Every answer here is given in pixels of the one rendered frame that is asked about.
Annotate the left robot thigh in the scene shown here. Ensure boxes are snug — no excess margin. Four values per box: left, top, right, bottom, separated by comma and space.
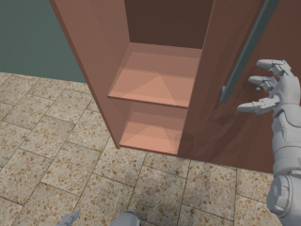
109, 213, 140, 226

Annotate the robot left hand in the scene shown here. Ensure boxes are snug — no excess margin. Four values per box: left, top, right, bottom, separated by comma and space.
56, 211, 80, 226

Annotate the robot right hand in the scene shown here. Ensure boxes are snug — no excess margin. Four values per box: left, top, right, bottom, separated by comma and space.
237, 59, 301, 115

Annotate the wardrobe door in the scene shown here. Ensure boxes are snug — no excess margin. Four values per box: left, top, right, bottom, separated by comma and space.
177, 0, 301, 174

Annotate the robot right forearm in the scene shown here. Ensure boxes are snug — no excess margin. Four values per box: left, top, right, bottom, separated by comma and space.
271, 104, 301, 179

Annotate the handle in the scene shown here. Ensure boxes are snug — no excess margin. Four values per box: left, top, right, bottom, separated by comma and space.
220, 0, 280, 104

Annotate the right robot upper arm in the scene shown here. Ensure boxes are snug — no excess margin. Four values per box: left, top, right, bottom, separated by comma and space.
266, 174, 301, 226

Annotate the left robot shin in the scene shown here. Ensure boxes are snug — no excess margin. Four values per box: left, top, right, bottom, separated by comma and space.
125, 210, 135, 215

